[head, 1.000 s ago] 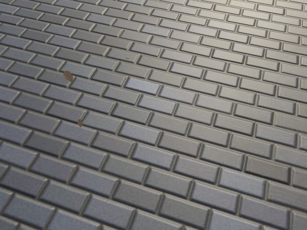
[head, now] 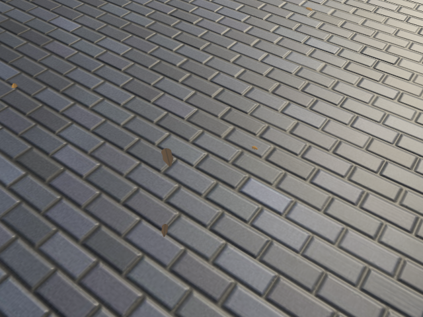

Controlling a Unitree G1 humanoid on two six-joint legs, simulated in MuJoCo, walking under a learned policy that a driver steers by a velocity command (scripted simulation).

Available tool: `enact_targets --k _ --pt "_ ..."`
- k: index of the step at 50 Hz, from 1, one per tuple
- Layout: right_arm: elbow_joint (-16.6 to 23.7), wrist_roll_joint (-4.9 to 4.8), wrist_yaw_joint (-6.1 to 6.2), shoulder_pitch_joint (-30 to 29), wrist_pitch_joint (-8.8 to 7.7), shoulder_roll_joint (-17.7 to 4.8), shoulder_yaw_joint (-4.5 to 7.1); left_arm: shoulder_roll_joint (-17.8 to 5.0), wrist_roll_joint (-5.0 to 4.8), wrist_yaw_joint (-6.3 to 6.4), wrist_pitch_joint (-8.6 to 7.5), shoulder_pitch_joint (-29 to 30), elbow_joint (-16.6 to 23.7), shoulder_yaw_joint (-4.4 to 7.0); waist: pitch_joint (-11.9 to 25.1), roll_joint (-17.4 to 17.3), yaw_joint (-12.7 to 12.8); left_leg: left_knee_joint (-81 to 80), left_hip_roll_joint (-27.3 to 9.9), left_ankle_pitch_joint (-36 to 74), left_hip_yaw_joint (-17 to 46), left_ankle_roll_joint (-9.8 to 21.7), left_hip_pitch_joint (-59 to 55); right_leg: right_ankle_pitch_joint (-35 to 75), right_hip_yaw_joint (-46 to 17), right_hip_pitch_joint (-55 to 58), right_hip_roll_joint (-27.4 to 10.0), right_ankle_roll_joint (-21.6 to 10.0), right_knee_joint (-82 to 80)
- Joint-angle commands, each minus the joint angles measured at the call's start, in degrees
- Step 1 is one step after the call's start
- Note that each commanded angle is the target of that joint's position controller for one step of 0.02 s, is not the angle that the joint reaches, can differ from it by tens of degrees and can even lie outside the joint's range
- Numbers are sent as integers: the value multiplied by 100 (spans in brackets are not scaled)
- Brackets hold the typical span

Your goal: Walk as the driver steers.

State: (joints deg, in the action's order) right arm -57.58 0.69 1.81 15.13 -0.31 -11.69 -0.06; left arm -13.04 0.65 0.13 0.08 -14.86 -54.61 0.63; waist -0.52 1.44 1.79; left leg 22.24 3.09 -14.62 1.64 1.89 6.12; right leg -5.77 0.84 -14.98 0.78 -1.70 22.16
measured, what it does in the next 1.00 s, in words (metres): walks ahead, turning right: left foot, then right foot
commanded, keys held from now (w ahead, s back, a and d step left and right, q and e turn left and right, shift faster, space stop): e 0.34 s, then w+e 0.42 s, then w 0.14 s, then w+q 0.10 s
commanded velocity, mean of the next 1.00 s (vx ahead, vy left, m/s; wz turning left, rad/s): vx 0.22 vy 0.00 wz -0.41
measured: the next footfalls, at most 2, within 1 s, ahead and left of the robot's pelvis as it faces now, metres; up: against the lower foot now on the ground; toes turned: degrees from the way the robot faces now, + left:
left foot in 0.56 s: +0.08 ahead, +0.09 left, +0.00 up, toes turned -21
right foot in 1.00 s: +0.24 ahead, -0.25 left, +0.00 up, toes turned -31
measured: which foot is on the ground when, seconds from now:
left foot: down 0.00-0.22, up 0.24-0.54, down 0.56-1.00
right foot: down 0.00-0.54, up 0.56-0.98, down 1.00-1.00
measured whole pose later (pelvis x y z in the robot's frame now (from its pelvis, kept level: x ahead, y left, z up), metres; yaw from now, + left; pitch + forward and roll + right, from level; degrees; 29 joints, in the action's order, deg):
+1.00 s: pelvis +0.16 -0.09 -0.02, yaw -28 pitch +3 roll -1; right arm -56.0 0.8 0.1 29.2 -4.3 -12.5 1.8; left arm -13.7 2.8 -3.9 -0.8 -0.3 -42.8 2.2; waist -2.2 0.6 -5.6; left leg 19.4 -3.8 -25.8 -6.8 -1.2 -5.9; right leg -10.5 4.2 -26.8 0.9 -5.2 31.5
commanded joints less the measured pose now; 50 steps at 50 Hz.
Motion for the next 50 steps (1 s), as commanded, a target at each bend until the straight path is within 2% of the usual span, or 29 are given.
enact_targets --k 1,4,7,10,11,12,13,14,15,16,17,18,19,21,23,25,26,27,28,29,30,32,34,39,43,46,48,49,50 --pt "172 11 95 105 -28 -896 239 -599 -6 17 -58 194 237 131 -357 -290 -136 -558 -826 -77 663 333 513 -295 -631 -137 -317 -99 13" --pt "175 13 168 230 43 -1054 377 -557 12 26 -27 194 312 161 -330 -433 -187 -396 -1120 64 682 571 470 -421 -470 -542 -78 -138 693" --pt "302 42 231 46 109 -1067 464 -493 89 41 18 -85 326 199 -316 -653 -101 -126 -1583 724 739 867 628 -866 -334 -735 -4 -225 1556" --pt "475 55 236 -207 118 -1019 489 -523 123 29 31 -286 371 261 -298 -485 6 468 -1672 1343 524 863 941 -802 -399 -522 -117 -401 1693" --pt "534 65 223 -207 141 -1031 513 -644 101 26 17 -391 379 303 -295 -123 7 925 -1324 1067 157 640 1036 185 -774 -403 -280 -488 1320" --pt "656 48 197 -255 187 -956 526 -952 80 40 -4 -580 373 398 -208 697 19 1993 -506 270 -475 259 1242 1291 -1965 -250 -819 -764 544" --pt "806 -17 162 -322 240 -747 485 -1264 117 22 -5 -879 377 478 192 1552 171 3372 474 -1927 -578 -29 1923 1934 -3822 441 -1631 -1366 -410" --pt "807 22 113 -151 255 -576 392 -1414 90 34 -3 -812 430 518 508 1088 -21 4187 291 -2411 180 9 2219 1247 -4106 814 -1766 -1567 -608" --pt "769 6 72 -148 244 -634 383 -1376 57 81 25 -445 565 557 455 482 -120 4425 116 -2004 330 15 2284 727 -3697 677 -1613 -1521 -512" --pt "816 -14 51 -320 200 -698 391 -1227 50 119 75 -130 657 543 301 186 -192 4285 -51 -1587 361 4 2350 335 -3273 486 -1380 -1355 -529" --pt "874 6 50 -455 153 -775 396 -1051 16 137 121 82 727 514 250 192 -210 3964 -154 -1291 335 -34 2295 126 -2910 417 -1139 -1179 -587" --pt "880 67 20 -407 119 -809 383 -928 10 132 154 109 732 497 437 299 -213 3631 -167 -1140 221 -88 2078 -538 -2627 442 -858 -1062 -683" --pt "913 93 -19 -412 103 -800 368 -897 10 116 179 22 701 504 484 464 -157 3306 -103 -1168 105 -152 1954 -1294 -2558 459 -710 -1041 -836" --pt "1037 68 -69 -492 71 -783 340 -1010 22 84 206 -131 639 565 383 666 -82 2721 -3 -1403 31 -239 1792 -2256 -2746 394 -691 -1141 -1092" --pt "1124 40 -70 -460 19 -767 314 -1141 39 42 220 -76 662 635 275 653 -108 2122 70 -1488 24 -226 1439 -2624 -2917 122 -718 -1174 -1192" --pt "1077 -6 -43 -9 -40 -765 309 -1181 28 -25 247 394 825 685 249 714 -396 1205 220 -1305 -68 -75 407 -2810 -2794 -633 -491 -933 -1228" --pt "954 -24 -5 478 -62 -746 316 -1151 25 -49 274 771 951 701 167 708 -714 386 284 -850 -212 40 -353 -2917 -2601 -1178 -236 -677 -1108" --pt "760 2 76 1191 -82 -880 364 -1015 48 -38 272 1216 1138 689 -56 536 -1117 -604 245 -524 -349 152 -1288 -3109 -2207 -2012 219 -194 -715" --pt "710 11 186 1245 -116 -1362 473 -588 -29 -9 233 986 1166 613 -93 -1009 -960 -1179 -1022 -1501 981 253 -1744 -3235 -1394 -2873 734 -8 1230" --pt "1070 140 215 536 -130 -1701 500 -297 -27 -2 142 771 1296 497 -18 -1400 -568 -1790 -2659 -2932 3263 680 -1121 -2412 -869 -3308 932 51 2677" --pt "1161 198 194 -7 -145 -1613 524 -739 94 -72 88 942 1315 556 -440 -715 -272 -1916 -2650 -3310 3312 925 -149 -1637 -1020 -3169 340 32 3135" --pt "1265 89 89 -411 -288 -1167 426 -923 147 -261 42 538 1111 618 -509 -576 59 -1825 -1972 -2469 2197 753 6 -948 -840 -2856 172 113 3722" --pt "1230 60 42 -109 -403 -1082 412 -835 201 -361 67 439 1025 590 -450 -736 -72 -1786 -1614 -1580 1284 646 -160 -721 -566 -2911 70 185 4187" --pt "900 111 -101 992 -506 -978 428 -620 188 -481 75 1360 1385 459 -611 -680 -635 -1615 -1644 -10 474 700 -930 -433 -472 -3496 -113 231 3707" --pt "752 106 -153 1151 -532 -996 410 -453 193 -531 5 1871 1588 326 -705 -853 -723 -1472 -1635 1246 -80 687 -829 -286 -56 -2855 -93 146 2339" --pt "508 58 -149 1426 -487 -1044 401 -382 207 -526 -43 2182 1732 235 -720 -1025 -768 -1259 -1706 2283 -263 681 -726 -638 540 -1936 -30 -136 1397" --pt "352 19 -152 1459 -446 -1152 397 -467 194 -410 -109 1666 1592 272 -446 -1096 -415 -476 -1744 4516 -265 681 -757 -909 758 -902 284 -410 1029" --pt "304 -21 -149 1403 -431 -1211 396 -579 195 -327 -181 810 1313 333 38 -958 36 475 -1629 5308 -393 595 -661 -679 753 138 448 -545 653" --pt "334 -90 -147 1301 -435 -1200 375 -812 263 -225 -279 -214 991 422 681 -839 511 1628 -1436 4655 -530 471 128 -317 410 1715 151 -673 497"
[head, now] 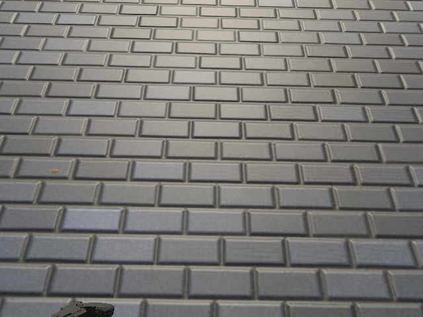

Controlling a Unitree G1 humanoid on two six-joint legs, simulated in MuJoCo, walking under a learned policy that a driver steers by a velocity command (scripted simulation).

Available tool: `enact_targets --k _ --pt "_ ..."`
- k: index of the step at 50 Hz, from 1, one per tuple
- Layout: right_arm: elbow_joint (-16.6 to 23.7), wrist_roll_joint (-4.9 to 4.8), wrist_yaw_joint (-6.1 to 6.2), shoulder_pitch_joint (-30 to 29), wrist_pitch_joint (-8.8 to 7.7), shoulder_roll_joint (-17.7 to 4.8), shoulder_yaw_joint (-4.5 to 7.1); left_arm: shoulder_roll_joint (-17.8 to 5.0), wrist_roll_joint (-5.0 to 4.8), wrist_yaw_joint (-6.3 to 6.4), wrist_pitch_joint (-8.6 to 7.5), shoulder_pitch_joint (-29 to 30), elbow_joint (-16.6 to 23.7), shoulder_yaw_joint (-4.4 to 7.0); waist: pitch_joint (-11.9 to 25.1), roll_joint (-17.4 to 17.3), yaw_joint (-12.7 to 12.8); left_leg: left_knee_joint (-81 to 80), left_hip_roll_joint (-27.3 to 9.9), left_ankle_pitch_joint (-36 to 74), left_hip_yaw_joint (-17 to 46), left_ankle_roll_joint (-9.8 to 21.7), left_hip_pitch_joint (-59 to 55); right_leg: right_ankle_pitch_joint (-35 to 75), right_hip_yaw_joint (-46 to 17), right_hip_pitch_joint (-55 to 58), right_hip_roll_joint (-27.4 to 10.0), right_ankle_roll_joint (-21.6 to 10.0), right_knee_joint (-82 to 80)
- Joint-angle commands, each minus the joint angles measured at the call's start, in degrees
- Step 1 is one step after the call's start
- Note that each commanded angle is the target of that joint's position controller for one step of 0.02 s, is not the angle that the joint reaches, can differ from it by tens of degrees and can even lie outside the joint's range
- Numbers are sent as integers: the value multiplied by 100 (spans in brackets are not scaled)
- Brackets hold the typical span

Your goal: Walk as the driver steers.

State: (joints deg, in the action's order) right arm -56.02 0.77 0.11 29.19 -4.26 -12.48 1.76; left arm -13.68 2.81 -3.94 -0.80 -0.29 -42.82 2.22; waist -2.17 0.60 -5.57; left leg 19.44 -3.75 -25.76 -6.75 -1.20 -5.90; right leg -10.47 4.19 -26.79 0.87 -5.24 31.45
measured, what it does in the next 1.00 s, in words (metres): walks ahead, turning left: left foot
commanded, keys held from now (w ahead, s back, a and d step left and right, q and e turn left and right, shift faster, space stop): w+q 0.26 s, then q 0.74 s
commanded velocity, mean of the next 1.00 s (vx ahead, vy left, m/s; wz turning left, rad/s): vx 0.24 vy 0.00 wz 0.45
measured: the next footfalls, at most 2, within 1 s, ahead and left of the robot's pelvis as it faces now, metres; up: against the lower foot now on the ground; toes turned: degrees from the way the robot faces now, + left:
left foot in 0.48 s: +0.41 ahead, +0.10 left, +0.00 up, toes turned +17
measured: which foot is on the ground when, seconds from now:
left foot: down 0.00-0.02, up 0.04-0.46, down 0.48-1.00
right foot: down 0.00-0.48, up 0.50-1.00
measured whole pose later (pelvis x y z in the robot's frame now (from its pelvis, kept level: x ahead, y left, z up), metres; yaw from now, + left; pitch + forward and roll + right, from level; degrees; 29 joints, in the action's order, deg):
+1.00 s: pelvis +0.35 +0.00 +0.01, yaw +32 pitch +2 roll -1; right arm -44.5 1.5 -0.4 14.1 2.3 -16.1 5.3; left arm -15.0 0.3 2.6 2.0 -8.8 -43.2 2.2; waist -1.6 -0.6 -2.8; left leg 25.1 10.0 -5.4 11.5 4.4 20.0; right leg -23.1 -4.6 -21.8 2.1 0.9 41.8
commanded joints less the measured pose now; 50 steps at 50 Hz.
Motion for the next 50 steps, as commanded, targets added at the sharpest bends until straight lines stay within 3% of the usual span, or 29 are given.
enact_targets --k 1,2,3,4,5,6,7,10,13,16,19,21,22,23,24,25,26,27,28,29,30,32,34,41,46,50 --pt "534 -219 -52 -155 -65 -592 41 -1356 180 304 -238 -2579 -307 414 1798 228 1537 3799 -264 3071 125 548 3137 -1176 -1999 4801 -1632 -698 -722" --pt "572 -222 -24 27 -65 -508 82 -1656 40 346 -207 -2789 -406 478 2437 1026 1376 5271 483 -305 596 518 3987 -640 -4165 5029 -2833 -1003 -1410" --pt "582 -146 15 -428 -30 -928 232 -1432 -60 357 -192 -2324 -397 421 1616 338 1271 5561 198 99 1209 617 4226 -208 -3350 4213 -2514 -879 -1376" --pt "617 -140 -18 -604 -62 -713 192 -1003 -75 356 -227 -1841 -397 296 819 301 1007 5308 -33 497 1140 650 4219 224 -2429 3350 -2226 -722 -1527" --pt "511 -118 -32 -559 -36 -562 183 -636 -76 343 -273 -1527 -389 200 393 271 814 4919 -177 736 1065 647 4028 388 -1808 2732 -1911 -453 -1779" --pt "454 3 -57 -502 52 -511 203 -450 -109 357 -323 -1392 -428 138 161 465 657 4710 -237 852 1018 610 3841 517 -1374 2312 -1680 -296 -1942" --pt "352 75 -105 -324 149 -390 195 -343 -117 369 -364 -1343 -461 106 78 520 542 4665 -234 955 964 573 3667 613 -1043 2072 -1537 -229 -2063" --pt "484 86 -221 -613 278 -259 229 -412 -173 386 -529 -1574 -622 119 -117 473 415 4618 -196 1328 850 526 4046 1393 -483 2004 -1494 -261 -2277" --pt "762 102 -290 -1299 292 -218 216 -319 -163 418 -572 -1776 -741 92 -313 460 451 4196 -229 1962 720 468 4597 1826 38 2088 -1417 -283 -2368" --pt "1031 106 -355 -1945 227 -41 103 -329 -202 477 -570 -1680 -784 53 -519 395 454 2609 -21 2667 258 448 4015 3244 741 1788 -1189 -197 -2089" --pt "1154 154 -393 -2113 221 -108 79 -621 -235 569 -544 -1929 -906 104 -262 418 511 1816 295 2757 -118 586 3422 4328 880 2266 -1324 -99 -1565" --pt "1056 200 -351 -1591 225 -313 146 -812 -241 645 -470 -1867 -898 170 97 525 292 1716 618 2300 -210 794 2893 5370 930 2590 -1388 -8 -628" --pt "967 219 -321 -1170 202 -453 204 -884 -233 666 -409 -1813 -866 199 359 516 117 1565 743 2146 -133 931 2451 5392 901 2610 -1406 16 130" --pt "805 256 -267 -604 143 -623 284 -913 -252 655 -352 -1722 -805 216 694 342 -143 1064 847 2451 -6 1072 1755 4672 888 2437 -1316 111 1241" --pt "752 276 -169 -284 79 -1031 409 -882 -284 609 -332 -1814 -723 224 1023 -218 -298 712 321 4166 615 1310 932 2602 992 1782 -891 330 2932" --pt "920 187 -117 -651 132 -1645 556 -248 -286 584 -287 -2498 -509 134 1591 -1457 421 1621 -1431 8687 2728 2118 -641 -2751 733 -59 99 637 5184" --pt "1063 -104 -122 -382 192 -1786 609 -483 -273 567 -215 -2549 -418 114 2743 -896 107 1008 -1942 8401 3762 2911 -1088 -2498 -478 -562 209 700 5787" --pt "1218 -117 -24 -896 295 -1488 571 -518 -238 568 -175 -2149 -374 102 2158 -348 172 591 -1757 6427 3466 2793 -417 -1984 -663 -828 -104 675 5720" --pt "1261 -131 24 -1333 360 -1075 447 -555 -184 565 -158 -1802 -316 109 1218 -48 324 253 -1424 5294 3082 2473 600 -1653 -630 -879 -326 665 5156" --pt "1227 -118 50 -1498 387 -854 370 -564 -114 568 -106 -1546 -219 122 724 45 494 50 -1059 4782 2810 2171 1227 -1556 -689 -792 -460 677 4630" --pt "1241 -106 64 -1569 399 -755 344 -567 -51 569 14 -1649 -231 128 570 3 606 -88 -847 4554 2550 1989 1726 -1456 -666 -458 -485 693 4279" --pt "1247 -14 16 -1592 365 -860 361 -449 -47 570 202 -1806 -249 106 650 -50 716 -152 -570 4438 2302 1785 2165 -1290 -585 -31 -379 711 3849" --pt "1291 21 -20 -1617 344 -1044 422 -389 -79 568 253 -1760 -194 96 777 -140 728 -170 -424 4103 2259 1679 2229 -1126 -590 -19 -338 743 3476" --pt "1388 29 7 -1419 541 -1143 503 -564 -117 616 352 -878 178 151 573 -623 362 -523 -272 871 3115 1416 1960 -904 -809 -552 -249 861 2352" --pt "1433 83 -13 -1365 582 -1171 542 -568 -201 653 257 -765 296 121 528 -735 295 -329 -255 1169 3539 1384 1785 -1205 -864 -187 13 715 1577" --pt "1488 72 -63 -1549 627 -1190 559 -611 -308 690 153 -1181 293 100 596 -854 473 -116 -162 2027 3854 1223 1897 -1366 -821 758 299 491 419"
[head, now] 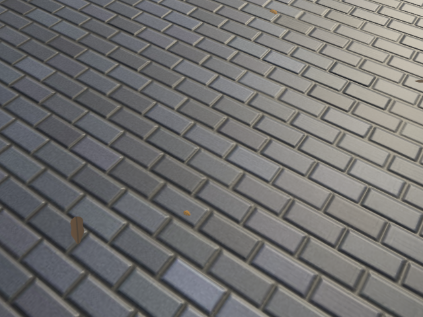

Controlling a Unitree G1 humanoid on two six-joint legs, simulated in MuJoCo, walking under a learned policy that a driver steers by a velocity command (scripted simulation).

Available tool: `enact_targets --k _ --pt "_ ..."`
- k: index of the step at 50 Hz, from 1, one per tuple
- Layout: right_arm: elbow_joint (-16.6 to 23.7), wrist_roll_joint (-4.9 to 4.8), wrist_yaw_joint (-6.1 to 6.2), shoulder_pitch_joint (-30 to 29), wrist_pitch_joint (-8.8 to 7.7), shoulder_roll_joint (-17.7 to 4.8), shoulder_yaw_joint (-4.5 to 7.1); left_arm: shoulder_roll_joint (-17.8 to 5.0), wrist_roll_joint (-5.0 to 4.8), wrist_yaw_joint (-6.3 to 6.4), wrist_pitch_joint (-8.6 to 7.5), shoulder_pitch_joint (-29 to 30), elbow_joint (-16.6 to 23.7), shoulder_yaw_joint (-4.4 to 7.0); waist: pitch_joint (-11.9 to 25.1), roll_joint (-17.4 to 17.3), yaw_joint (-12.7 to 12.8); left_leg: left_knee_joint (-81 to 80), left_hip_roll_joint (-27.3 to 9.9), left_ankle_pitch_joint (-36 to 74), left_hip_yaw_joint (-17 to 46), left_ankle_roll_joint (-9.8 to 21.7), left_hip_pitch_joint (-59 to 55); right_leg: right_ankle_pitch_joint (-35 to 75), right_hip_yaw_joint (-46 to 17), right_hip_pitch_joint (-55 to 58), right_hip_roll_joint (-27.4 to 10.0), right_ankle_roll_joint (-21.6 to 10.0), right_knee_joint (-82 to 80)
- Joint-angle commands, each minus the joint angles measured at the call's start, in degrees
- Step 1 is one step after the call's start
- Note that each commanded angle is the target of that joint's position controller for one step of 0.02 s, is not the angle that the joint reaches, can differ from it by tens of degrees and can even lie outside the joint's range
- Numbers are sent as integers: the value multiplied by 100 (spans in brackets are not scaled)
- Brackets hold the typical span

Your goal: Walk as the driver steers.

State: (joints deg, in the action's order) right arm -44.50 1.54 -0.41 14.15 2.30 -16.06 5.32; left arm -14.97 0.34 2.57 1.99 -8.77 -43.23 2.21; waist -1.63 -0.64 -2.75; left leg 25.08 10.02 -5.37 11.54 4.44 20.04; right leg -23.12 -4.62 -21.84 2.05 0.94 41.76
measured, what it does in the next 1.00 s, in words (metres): steps on the spot, turning left: right foot, then left foot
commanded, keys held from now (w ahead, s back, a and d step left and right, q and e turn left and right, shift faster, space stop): q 0.60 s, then e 0.40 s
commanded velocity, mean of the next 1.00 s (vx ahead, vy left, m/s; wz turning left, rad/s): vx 0.01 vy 0.00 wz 0.35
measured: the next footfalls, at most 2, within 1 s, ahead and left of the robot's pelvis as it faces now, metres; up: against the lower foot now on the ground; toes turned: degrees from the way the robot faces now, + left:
right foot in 0.06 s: +0.05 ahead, -0.12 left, +0.00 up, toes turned +7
left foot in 0.54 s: -0.01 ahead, +0.08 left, +0.00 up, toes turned +21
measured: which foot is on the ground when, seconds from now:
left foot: down 0.00-0.06, up 0.08-0.52, down 0.54-1.00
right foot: up 0.00-0.04, down 0.06-0.54, up 0.56-1.00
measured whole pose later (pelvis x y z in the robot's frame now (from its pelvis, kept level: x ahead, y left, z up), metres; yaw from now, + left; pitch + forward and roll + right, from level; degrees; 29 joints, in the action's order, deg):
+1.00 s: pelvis -0.01 +0.00 +0.00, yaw +18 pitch -1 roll +1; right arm -45.3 1.2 1.6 9.5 1.4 -13.7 0.7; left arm -15.1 0.2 -0.4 3.5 -15.5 -45.6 2.3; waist -2.9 -0.1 1.3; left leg 28.1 2.6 -16.0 -4.4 4.0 11.4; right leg -25.6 1.6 -14.2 0.4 -1.0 39.0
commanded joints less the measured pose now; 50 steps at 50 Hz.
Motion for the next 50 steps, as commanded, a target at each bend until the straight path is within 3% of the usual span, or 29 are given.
enact_targets --k 1,2,3,4,5,6,7,9,15,22,25,26,27,28,29,30,31,32,34,36,38,41,43,47,50 --pt "351 -43 -14 -153 -10 -820 201 -475 -67 61 -155 -582 284 99 528 -687 346 -600 -1412 -125 2004 499 -507 196 111 731 219 -187 -1296" --pt "382 -112 4 -241 -6 -762 183 -562 -32 100 -195 -837 229 125 485 -552 500 -440 -1159 -670 1857 212 -111 638 41 1359 55 -252 -2214" --pt "423 -167 29 -10 -18 -423 103 -1026 56 153 -211 -697 306 218 466 392 289 427 -589 -2017 1203 -171 474 161 -1010 1780 -1041 -492 -2959" --pt "510 -175 72 58 -54 -396 114 -1484 121 139 -184 -184 578 285 273 1370 206 1809 326 -2632 -245 -386 1446 306 -2585 1672 -2409 -1070 -3274" --pt "454 67 72 -103 -69 -883 223 -1271 175 95 -162 -162 538 262 84 817 209 2858 -206 -2555 -340 -473 1292 1425 -2230 1065 -2473 -1420 -2981" --pt "373 62 32 9 -58 -886 252 -886 123 64 -177 26 590 152 93 513 37 3338 -274 -2283 -321 -483 1061 2114 -1640 934 -2108 -1344 -2779" --pt "270 55 -9 183 -9 -805 238 -729 99 32 -187 199 621 110 64 473 -74 3769 -292 -1992 -377 -520 1009 2561 -1015 929 -1724 -1175 -2633" --pt "186 13 -122 378 90 -761 209 -671 103 31 -184 214 713 88 206 862 -49 4398 -331 -1813 -581 -638 1184 3378 -376 1297 -1407 -1091 -2417" --pt "480 -73 -213 -370 191 -587 59 -882 109 7 -173 -713 497 213 260 924 495 3579 -636 -1890 -889 -876 1571 4320 -54 2436 -1636 -1256 -2094" --pt "748 -153 -256 -630 198 -449 -75 -1095 133 -141 -166 -567 461 315 350 1150 492 1936 -829 -2110 -1455 -572 181 4203 452 1831 -1839 -1213 -1869" --pt "791 -130 -226 -485 137 -459 -80 -1187 65 -176 -126 -514 420 349 414 1096 346 828 -758 -1689 -1598 -358 -450 3903 615 1629 -1884 -999 -1418" --pt "739 -65 -182 -288 76 -470 -81 -1178 18 -177 -101 -488 394 352 468 849 166 -8 -715 -953 -1547 -266 -988 3390 829 1302 -1795 -738 -1000" --pt "695 33 -112 -64 -11 -782 -9 -1044 35 -189 -81 -707 365 326 611 17 70 -718 -1195 -450 -617 -113 -1803 2270 1177 543 -1522 -363 -42" --pt "872 -14 -65 -59 -86 -1698 166 -446 120 -231 -37 -728 785 160 567 -1701 300 -672 -3104 2220 1904 600 -2412 -1325 1522 -1173 -511 125 1333" --pt "737 -135 -59 563 -81 -1648 244 -726 148 -129 64 -199 844 188 789 -964 -310 -462 -3238 2888 1767 1349 -2161 -1562 597 -1266 -342 131 2085" --pt "678 -138 -34 396 -66 -1369 145 -764 75 -123 112 -162 815 206 456 -728 -84 -475 -2908 2600 1297 1355 -1945 -1162 396 -1361 -442 114 2373" --pt "733 -138 4 -127 -41 -983 16 -788 8 -146 101 -277 677 214 175 -577 153 -622 -2529 2116 750 1111 -1607 -602 328 -1237 -544 79 2225" --pt "786 -137 46 -520 -36 -745 -78 -850 26 -168 85 -402 568 238 125 -631 337 -690 -2190 1896 400 847 -1519 -225 352 -1079 -579 75 1988" --pt "776 -119 102 -642 -83 -462 -216 -857 103 -236 120 -791 294 240 416 -688 426 -688 -1937 2455 -85 735 -1446 164 510 -524 -465 123 1991" --pt "666 -69 116 -594 -168 -308 -323 -653 34 -301 173 -855 172 172 486 -493 428 -804 -1949 2243 -296 648 -1358 273 457 -106 -454 138 1470" --pt "503 -7 145 -509 -216 -302 -383 -493 26 -333 216 -760 95 104 293 -562 333 -957 -1959 1462 -382 547 -1234 283 387 202 -417 120 662" --pt "331 25 181 -382 -203 -630 -323 -619 37 -319 219 -569 85 131 36 -704 175 -892 -2102 799 -290 598 -1130 65 397 318 -234 2 132" --pt "268 -10 194 -314 -173 -772 -264 -675 30 -306 181 -560 91 151 -11 -634 159 -746 -2271 901 -163 738 -1225 -179 441 174 -197 -60 136" --pt "206 -31 231 -323 -148 -739 -209 -539 -2 -285 93 -593 121 125 104 -478 200 -436 -2523 1724 -101 926 -1448 -479 577 128 -204 -160 68" --pt "177 -58 255 -477 -122 -759 -155 -411 -28 -290 32 -778 117 102 281 -454 378 -28 -2448 1957 -368 753 -1418 -23 745 616 -117 -296 -804"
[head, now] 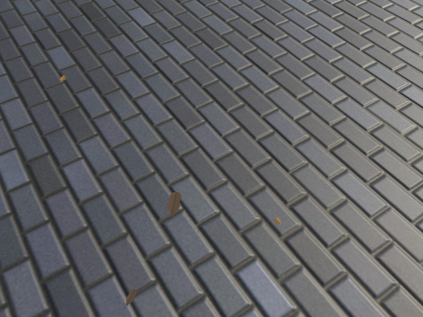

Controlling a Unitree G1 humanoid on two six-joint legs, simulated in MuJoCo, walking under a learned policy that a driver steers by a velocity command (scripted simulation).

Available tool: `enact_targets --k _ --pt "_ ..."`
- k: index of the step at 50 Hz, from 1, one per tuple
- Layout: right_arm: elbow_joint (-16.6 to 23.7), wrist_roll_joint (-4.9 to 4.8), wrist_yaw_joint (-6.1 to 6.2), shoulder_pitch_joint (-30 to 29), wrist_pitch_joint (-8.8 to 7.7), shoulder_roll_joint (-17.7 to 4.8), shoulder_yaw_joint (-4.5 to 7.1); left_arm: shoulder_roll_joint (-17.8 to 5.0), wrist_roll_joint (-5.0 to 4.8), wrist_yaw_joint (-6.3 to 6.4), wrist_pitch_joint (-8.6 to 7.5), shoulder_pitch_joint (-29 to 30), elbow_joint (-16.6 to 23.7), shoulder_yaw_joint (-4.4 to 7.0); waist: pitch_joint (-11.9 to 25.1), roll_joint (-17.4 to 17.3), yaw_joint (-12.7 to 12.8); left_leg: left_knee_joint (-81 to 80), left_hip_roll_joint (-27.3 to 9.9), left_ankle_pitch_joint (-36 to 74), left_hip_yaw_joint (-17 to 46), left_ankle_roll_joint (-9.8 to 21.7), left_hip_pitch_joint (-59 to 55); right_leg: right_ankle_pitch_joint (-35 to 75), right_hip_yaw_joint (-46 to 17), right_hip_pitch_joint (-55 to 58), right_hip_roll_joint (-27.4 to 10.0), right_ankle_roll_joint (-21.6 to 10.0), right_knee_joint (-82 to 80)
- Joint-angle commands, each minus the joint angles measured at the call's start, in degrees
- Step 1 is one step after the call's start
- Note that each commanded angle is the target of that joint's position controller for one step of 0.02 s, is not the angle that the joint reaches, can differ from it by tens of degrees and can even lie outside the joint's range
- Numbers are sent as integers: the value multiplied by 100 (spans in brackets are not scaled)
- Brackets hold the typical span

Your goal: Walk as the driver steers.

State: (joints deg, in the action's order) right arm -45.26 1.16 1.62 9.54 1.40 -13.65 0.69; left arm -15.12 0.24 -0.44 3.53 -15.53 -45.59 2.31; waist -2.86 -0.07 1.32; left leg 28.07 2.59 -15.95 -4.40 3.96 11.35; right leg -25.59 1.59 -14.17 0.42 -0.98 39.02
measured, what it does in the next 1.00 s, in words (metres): walks ahead, turning right: right foot, then left foot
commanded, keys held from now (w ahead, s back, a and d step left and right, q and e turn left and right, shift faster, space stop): e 0.14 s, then w+e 0.36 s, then w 0.02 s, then no key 0.48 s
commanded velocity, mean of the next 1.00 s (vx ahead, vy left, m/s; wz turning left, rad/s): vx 0.18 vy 0.00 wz -0.37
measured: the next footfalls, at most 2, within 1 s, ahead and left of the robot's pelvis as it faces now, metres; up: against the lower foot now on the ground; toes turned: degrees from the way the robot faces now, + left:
right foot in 0.04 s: +0.01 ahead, -0.09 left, +0.00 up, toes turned -2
left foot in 0.50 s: +0.17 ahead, +0.08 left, +0.00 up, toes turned -21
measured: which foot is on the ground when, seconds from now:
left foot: down 0.00-0.04, up 0.06-0.48, down 0.50-0.92, up 0.94-1.00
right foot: up 0.00-0.02, down 0.04-0.50, up 0.52-0.88, down 0.90-1.00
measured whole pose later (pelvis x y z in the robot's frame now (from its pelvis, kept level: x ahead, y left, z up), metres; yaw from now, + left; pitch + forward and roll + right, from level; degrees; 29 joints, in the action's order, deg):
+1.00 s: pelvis +0.19 -0.05 +0.00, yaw -22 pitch +0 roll +1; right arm -51.3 0.4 0.8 18.7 0.1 -13.5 0.3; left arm -11.6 0.9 0.3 -1.2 -7.4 -45.6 -0.4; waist -3.7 -1.2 -2.5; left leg 45.8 1.1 -31.9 0.2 1.4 12.6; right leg -10.5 0.9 -18.7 3.2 -4.2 29.0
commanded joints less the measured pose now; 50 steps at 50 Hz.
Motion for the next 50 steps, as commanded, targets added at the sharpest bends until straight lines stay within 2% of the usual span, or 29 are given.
enact_targets --k 1,2,3,4,5,6,7,9,12,20,22,24,25,26,27,28,29,30,33,36,39,42,44,45,46,47,48,49,50 --pt "230 -34 57 -37 -15 -1039 339 -398 -6 7 -169 -175 364 82 420 -432 83 -95 -1581 2650 1040 574 -348 927 40 206 40 -180 -1273" --pt "271 -27 54 -39 -22 -969 342 -669 70 18 -225 -220 390 138 452 -24 92 498 -1251 1848 756 237 105 1505 -719 605 -317 -348 -1848" --pt "532 -30 38 -77 -12 -645 271 -1438 121 27 -284 -295 484 324 427 1183 -56 1653 -262 -121 33 -230 1331 3470 -2687 1111 -1711 -901 -2043" --pt "615 14 92 -492 60 -638 245 -1515 65 22 -278 -691 338 385 262 1362 305 2620 163 -2033 285 -330 1944 4699 -3189 1016 -2255 -1671 -2131" --pt "549 40 66 -317 102 -691 257 -1319 29 36 -264 -694 332 354 256 733 156 3235 -27 -1865 622 -363 1987 4501 -2801 987 -2027 -1793 -2090" --pt "460 -1 25 -233 108 -699 271 -1124 -2 59 -227 -316 389 319 122 461 -19 3378 -133 -1406 722 -401 2026 3975 -2379 851 -1635 -1599 -2103" --pt "431 -22 0 -175 94 -778 300 -997 -3 83 -177 48 480 286 27 441 -167 3278 -195 -1046 736 -445 2068 3666 -2099 786 -1298 -1332 -2127" --pt "375 109 -125 -23 66 -880 318 -921 -7 74 -153 0 504 290 385 605 -107 3189 -203 -655 619 -555 2051 2061 -2027 1061 -914 -1231 -2360" --pt "493 102 -251 -386 15 -840 303 -970 26 28 -195 -358 396 333 119 641 131 2593 -259 -430 594 -661 2453 27 -2469 1203 -889 -1314 -2818" --pt "696 53 -262 -824 -271 -837 224 -1237 116 -26 -404 -572 351 456 30 737 301 1086 -146 -412 613 -627 1891 -63 -2919 723 -819 -1378 -2571" --pt "715 -3 -236 -643 -338 -849 213 -1256 128 -61 -431 -389 421 475 34 744 146 670 -52 -404 625 -532 1213 -56 -3062 228 -754 -1275 -2436" --pt "517 -45 -144 150 -436 -799 216 -1199 99 -56 -447 68 536 466 64 539 -418 -276 26 178 596 -417 -433 -76 -2936 -817 -422 -949 -1969" --pt "389 -4 -61 693 -503 -1037 288 -980 74 -40 -492 105 563 412 228 154 -679 -539 -280 53 879 -354 -1467 -333 -2623 -1520 -76 -701 -1316" --pt "351 130 24 1343 -549 -1633 407 -425 -8 -48 -568 113 722 244 679 -1048 -913 -1407 -1751 -1780 2656 -42 -2231 -741 -1637 -2174 558 -401 348" --pt "283 174 23 1431 -510 -2070 512 -530 51 -20 -561 68 838 242 589 -1435 -729 -2078 -2628 -2867 4748 437 -1837 -990 -1061 -2730 984 -343 1474" --pt "320 142 -1 1045 -485 -1657 437 -776 145 -4 -526 -179 685 279 74 -739 -352 -1914 -2585 -2528 4453 637 -1266 -507 -1197 -2720 455 -371 2053" --pt "393 69 -43 739 -506 -1175 322 -792 166 -48 -516 -165 521 286 -240 -309 -231 -1773 -2236 -1502 3628 606 -874 -66 -1131 -2537 300 -338 2073" --pt "426 53 -69 529 -536 -920 247 -689 140 -86 -503 -209 431 267 -274 -356 -124 -1731 -1880 -161 2795 507 -742 244 -1021 -2309 185 -239 1971" --pt "267 0 -106 718 -649 -820 188 -610 207 -145 -411 -264 361 252 252 -770 -66 -1213 -1453 3982 1442 515 -857 582 -734 -1862 333 15 2181" --pt "109 -14 -135 853 -632 -807 180 -436 143 -171 -370 132 448 164 346 -799 -110 -1058 -1376 4992 934 543 -924 871 -575 -1814 363 129 1592" --pt "-18 -27 -121 879 -526 -772 151 -208 151 -194 -341 616 516 11 341 -894 -221 -964 -1229 4936 605 486 -706 1242 -151 -1230 221 128 384" --pt "-217 -54 -122 1142 -444 -846 174 -235 132 -127 -363 741 473 -40 416 -916 -315 -622 -1288 4797 765 442 -699 1481 95 -580 258 -44 -395" --pt "-285 -123 -101 1087 -420 -871 181 -266 174 -49 -459 306 278 -44 486 -587 -6 -38 -1185 4243 788 244 -486 2266 19 332 260 -253 -1485" --pt "-292 -118 -100 1213 -446 -810 155 -503 242 7 -536 8 177 -3 749 -225 112 424 -1020 3389 702 47 -133 3233 -476 1147 -215 -364 -1688" --pt "-95 -108 -96 1447 -454 -486 53 -968 290 68 -581 -456 153 63 1394 776 92 1425 -674 658 409 -154 605 5807 -1865 2292 -1680 -772 -1287" --pt "-329 -202 -67 1806 -273 -393 38 -828 56 120 -524 -531 18 44 1880 1252 79 2081 -185 -1910 484 -194 607 6434 -2541 2097 -2291 -1692 -1388" --pt "-352 -115 -41 1480 -142 -671 97 -606 -44 115 -504 -320 39 -15 1365 830 83 2430 -199 -2235 621 -218 902 5369 -2472 1685 -2076 -1744 -1671" --pt "-340 -39 -52 1163 -95 -631 108 -441 -15 140 -497 37 53 -84 853 666 6 2514 -241 -2035 684 -241 1070 4632 -2221 1257 -1824 -1578 -1921" --pt "-386 -21 -56 1066 -61 -538 92 -286 40 173 -474 353 73 -151 594 521 -135 2300 -341 -1716 716 -298 972 4241 -1934 892 -1585 -1352 -2116"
